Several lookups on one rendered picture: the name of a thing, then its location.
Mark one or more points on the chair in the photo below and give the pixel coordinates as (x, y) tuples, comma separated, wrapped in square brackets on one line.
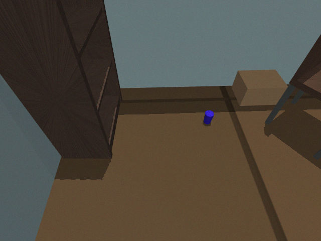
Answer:
[(307, 78)]

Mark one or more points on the bookshelf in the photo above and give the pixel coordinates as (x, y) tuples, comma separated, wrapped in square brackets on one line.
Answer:
[(57, 57)]

